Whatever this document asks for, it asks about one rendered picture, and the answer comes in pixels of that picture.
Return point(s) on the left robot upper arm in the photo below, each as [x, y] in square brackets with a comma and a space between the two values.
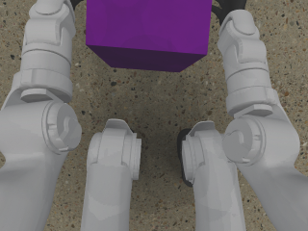
[35, 139]

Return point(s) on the robot left forearm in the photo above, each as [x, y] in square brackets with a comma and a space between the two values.
[46, 55]

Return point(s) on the right robot hand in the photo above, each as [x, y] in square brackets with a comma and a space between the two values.
[227, 6]

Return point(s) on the robot left shin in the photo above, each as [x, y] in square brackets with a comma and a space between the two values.
[95, 141]

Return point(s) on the carton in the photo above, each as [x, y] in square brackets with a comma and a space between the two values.
[159, 35]

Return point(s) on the robot right forearm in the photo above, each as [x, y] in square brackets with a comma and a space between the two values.
[246, 70]

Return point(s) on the robot right thigh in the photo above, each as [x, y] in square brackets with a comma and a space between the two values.
[216, 189]

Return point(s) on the left robot hand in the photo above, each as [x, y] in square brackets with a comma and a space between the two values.
[74, 3]

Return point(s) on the right robot upper arm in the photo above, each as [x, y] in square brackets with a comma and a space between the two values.
[264, 150]

